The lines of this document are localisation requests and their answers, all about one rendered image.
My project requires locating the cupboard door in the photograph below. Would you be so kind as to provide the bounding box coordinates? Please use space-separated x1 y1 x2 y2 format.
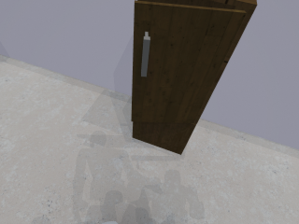
131 0 247 123

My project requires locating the handle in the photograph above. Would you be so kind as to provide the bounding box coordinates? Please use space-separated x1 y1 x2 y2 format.
141 32 150 77

